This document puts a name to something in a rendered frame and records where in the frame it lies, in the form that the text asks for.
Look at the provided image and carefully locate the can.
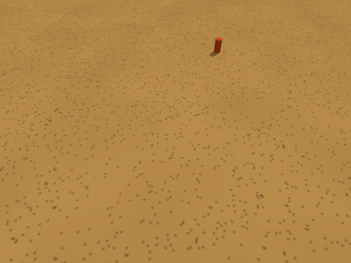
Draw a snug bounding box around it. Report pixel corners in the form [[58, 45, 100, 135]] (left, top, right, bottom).
[[214, 37, 222, 53]]

